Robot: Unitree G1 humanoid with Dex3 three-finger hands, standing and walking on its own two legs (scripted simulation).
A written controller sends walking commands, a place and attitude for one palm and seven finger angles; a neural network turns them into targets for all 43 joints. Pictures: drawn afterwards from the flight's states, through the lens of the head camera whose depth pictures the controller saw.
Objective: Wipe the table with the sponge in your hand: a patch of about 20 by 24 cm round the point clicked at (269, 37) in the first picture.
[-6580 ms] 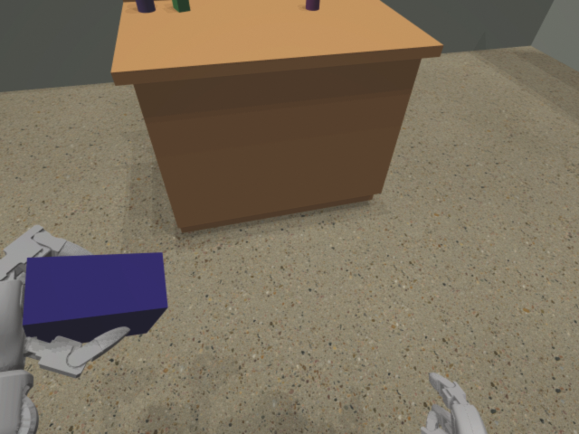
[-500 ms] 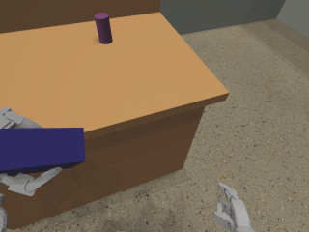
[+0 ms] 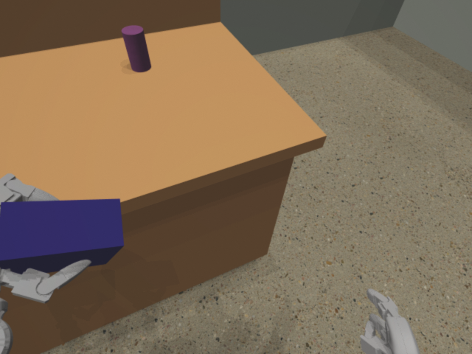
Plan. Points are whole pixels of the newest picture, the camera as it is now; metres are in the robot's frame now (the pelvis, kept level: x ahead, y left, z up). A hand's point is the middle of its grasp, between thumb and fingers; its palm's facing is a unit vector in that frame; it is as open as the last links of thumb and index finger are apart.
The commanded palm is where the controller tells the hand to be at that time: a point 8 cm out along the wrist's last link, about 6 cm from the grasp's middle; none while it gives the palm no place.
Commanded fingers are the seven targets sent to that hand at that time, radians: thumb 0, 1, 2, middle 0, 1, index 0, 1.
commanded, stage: come to a stop and stand still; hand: left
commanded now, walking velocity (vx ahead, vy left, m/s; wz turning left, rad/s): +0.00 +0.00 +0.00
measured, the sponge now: (80, 237) +0.23 +0.22 +0.14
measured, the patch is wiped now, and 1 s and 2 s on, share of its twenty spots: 0.00 0.00 0.00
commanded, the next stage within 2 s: look again from close up in 0.54 s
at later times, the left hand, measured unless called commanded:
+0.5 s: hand (12, 245) +0.21 +0.28 +0.16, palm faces +0.41 -0.84 -0.37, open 10.2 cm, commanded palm +0.15 +0.31 +0.17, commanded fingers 0.00 0.10 1.30 -1.20 -1.60 -1.20 -1.60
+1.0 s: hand (11, 243) +0.21 +0.28 +0.15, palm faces +0.41 -0.83 -0.38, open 10.2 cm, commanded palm +0.15 +0.32 +0.17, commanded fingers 0.00 0.10 1.30 -1.20 -1.60 -1.20 -1.60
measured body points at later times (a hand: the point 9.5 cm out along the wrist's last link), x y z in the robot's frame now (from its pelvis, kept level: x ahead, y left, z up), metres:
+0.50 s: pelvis -0.01 +0.03 +0.00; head +0.02 +0.04 +0.45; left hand +0.18 +0.32 +0.18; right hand +0.18 -0.18 -0.07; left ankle +0.03 +0.12 -0.74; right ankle +0.01 -0.10 -0.74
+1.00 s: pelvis +0.00 +0.03 +0.00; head +0.03 +0.04 +0.45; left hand +0.19 +0.32 +0.18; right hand +0.19 -0.18 -0.07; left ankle +0.03 +0.12 -0.74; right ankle +0.01 -0.10 -0.74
